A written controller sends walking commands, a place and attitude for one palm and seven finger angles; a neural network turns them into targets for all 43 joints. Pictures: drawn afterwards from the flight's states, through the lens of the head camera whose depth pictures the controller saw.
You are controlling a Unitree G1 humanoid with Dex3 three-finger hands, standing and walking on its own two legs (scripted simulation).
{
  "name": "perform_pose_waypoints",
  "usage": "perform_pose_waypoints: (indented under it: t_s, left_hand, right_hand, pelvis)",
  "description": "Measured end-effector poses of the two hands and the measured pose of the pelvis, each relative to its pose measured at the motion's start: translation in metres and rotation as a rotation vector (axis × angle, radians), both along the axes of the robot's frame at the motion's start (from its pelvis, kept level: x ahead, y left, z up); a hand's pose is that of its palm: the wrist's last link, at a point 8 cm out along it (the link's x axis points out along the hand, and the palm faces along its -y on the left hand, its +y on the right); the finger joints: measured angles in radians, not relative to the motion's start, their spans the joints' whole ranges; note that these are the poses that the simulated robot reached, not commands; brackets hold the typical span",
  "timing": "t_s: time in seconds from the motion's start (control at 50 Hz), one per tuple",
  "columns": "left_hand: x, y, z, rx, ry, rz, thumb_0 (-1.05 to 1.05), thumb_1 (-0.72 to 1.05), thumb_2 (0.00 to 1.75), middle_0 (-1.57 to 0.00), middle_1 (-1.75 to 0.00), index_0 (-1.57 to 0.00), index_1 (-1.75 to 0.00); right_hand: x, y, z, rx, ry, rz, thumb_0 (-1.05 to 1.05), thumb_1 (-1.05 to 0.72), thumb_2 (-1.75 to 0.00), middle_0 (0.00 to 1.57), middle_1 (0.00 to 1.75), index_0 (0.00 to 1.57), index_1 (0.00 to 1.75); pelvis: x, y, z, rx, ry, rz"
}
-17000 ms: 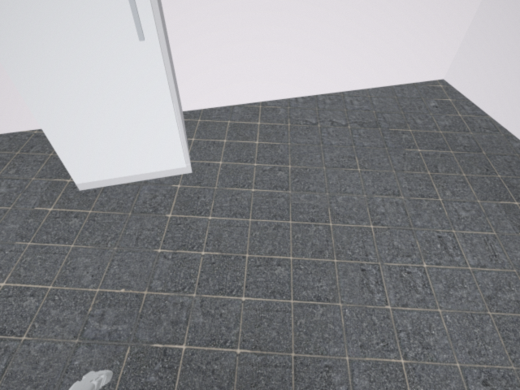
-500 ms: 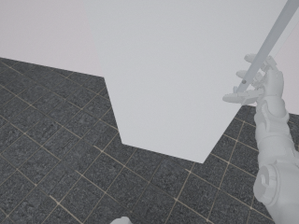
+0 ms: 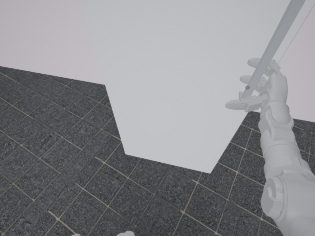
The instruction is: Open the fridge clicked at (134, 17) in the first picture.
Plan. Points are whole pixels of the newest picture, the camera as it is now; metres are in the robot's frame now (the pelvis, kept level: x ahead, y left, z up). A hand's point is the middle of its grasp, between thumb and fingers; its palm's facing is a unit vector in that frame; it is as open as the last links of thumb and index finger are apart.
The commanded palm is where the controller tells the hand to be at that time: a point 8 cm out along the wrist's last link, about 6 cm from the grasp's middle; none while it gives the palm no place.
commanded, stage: slide the fingers in behind the handle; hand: right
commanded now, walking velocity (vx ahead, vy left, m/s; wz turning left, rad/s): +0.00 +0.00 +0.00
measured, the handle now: (278, 28) +0.53 -0.19 +0.26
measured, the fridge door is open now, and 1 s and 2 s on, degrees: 0 0 6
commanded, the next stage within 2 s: grip the handle and tug to test in 0.06 s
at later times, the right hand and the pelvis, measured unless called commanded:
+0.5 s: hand (246, 85) +0.48 -0.16 +0.14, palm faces +0.11 +0.99 +0.00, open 11.2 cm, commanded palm +0.45 -0.21 +0.13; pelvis +0.00 +0.01 +0.00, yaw +0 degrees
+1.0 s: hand (245, 85) +0.48 -0.16 +0.13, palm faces +0.10 +0.99 -0.01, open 5.1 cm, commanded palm +0.45 -0.21 +0.13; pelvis +0.00 +0.00 +0.00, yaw +0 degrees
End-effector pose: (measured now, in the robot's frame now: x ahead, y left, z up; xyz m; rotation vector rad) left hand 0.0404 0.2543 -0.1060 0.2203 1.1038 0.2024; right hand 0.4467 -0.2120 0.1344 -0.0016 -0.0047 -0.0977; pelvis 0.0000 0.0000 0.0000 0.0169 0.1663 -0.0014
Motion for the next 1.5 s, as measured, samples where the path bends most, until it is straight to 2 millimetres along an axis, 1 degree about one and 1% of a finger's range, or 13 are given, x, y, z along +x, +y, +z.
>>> perform_pose_waypoints:
  t_s: [0.08, 0.22, 0.34, 0.5, 0.82, 0.9, 1.32, 1.42, 1.5]
  left_hand:
    - [0.003, 0.001, 0.0, 0.001, -0.009, -0.007, 0.01, 0.91, 0.9, -0.2, -0.3, -0.2, -0.3]
    - [0.003, 0.003, 0.0, 0.0, -0.012, -0.005, 0.01, 0.91, 0.9, -0.2, -0.3, -0.2, -0.3]
    - [-0.001, 0.007, -0.001, 0.003, 0.002, 0.003, 0.01, 0.91, 0.9, -0.2, -0.3, -0.2, -0.3]
    - [-0.006, 0.011, -0.001, 0.006, 0.018, 0.008, 0.01, 0.91, 0.9, -0.2, -0.3, -0.2, -0.3]
    - [-0.006, 0.009, 0.0, 0.012, 0.024, 0.008, 0.01, 0.91, 0.9, -0.2, -0.3, -0.2, -0.3]
    - [-0.006, 0.008, -0.001, 0.012, 0.027, 0.009, 0.01, 0.91, 0.9, -0.2, -0.3, -0.2, -0.3]
    - [-0.004, 0.004, 0.0, -0.002, 0.017, 0.029, 0.01, 0.91, 0.9, -0.2, -0.3, -0.2, -0.3]
    - [0.003, 0.004, 0.003, -0.009, -0.004, 0.049, 0.01, 0.91, 0.9, -0.2, -0.3, -0.2, -0.3]
    - [0.013, 0.003, 0.005, -0.017, -0.02, 0.05, 0.01, 0.91, 0.9, -0.2, -0.3, -0.2, -0.3]
  right_hand:
    - [0.001, 0.004, 0.001, 0.002, -0.004, -0.009, -0.01, 0.5, -0.3, 0.3, 1.2, 0.3, 1.2]
    - [0.002, 0.003, 0.001, -0.004, -0.003, -0.013, -0.01, 0.5, -0.3, 0.3, 1.2, 0.3, 1.2]
    - [0.003, 0.002, 0.002, 0.001, -0.005, -0.012, -0.01, 0.39, -0.34, 0.32, 1.22, 0.31, 1.22]
    - [0.002, 0.003, 0.002, 0.001, -0.005, -0.017, -0.01, 0.09, -0.47, 0.34, 1.26, 0.33, 1.26]
    - [0.008, 0.001, -0.002, -0.004, 0.009, -0.008, 0.0, -0.64, -0.78, 0.42, 1.37, 0.42, 1.36]
    - [0.01, 0.001, -0.003, 0.005, 0.009, -0.009, 0.01, -0.77, -0.84, 0.44, 1.38, 0.43, 1.38]
    - [0.01, 0.003, -0.004, 0.007, 0.002, -0.012, 0.01, -0.79, -0.83, 0.41, 1.4, 0.42, 1.4]
    - [0.007, 0.003, -0.003, 0.01, -0.009, -0.018, 0.01, -0.79, -0.82, 0.39, 1.4, 0.4, 1.4]
    - [0.002, 0.004, -0.003, 0.007, -0.01, -0.022, 0.01, -0.8, -0.81, 0.37, 1.4, 0.37, 1.4]
  pelvis:
    - [-0.001, 0.001, 0.0, -0.001, 0.001, -0.001]
    - [-0.001, 0.004, 0.0, -0.004, 0.003, 0.002]
    - [-0.001, 0.006, 0.0, -0.004, 0.004, 0.004]
    - [-0.001, 0.007, 0.001, -0.004, 0.004, 0.001]
    - [0.0, 0.006, 0.0, -0.003, 0.015, 0.0]
    - [0.0, 0.006, 0.0, -0.003, 0.019, 0.001]
    - [0.006, 0.003, 0.001, -0.002, 0.017, 0.017]
    - [0.012, 0.002, 0.003, -0.001, 0.01, 0.029]
    - [0.019, 0.001, 0.005, 0.001, 0.001, 0.029]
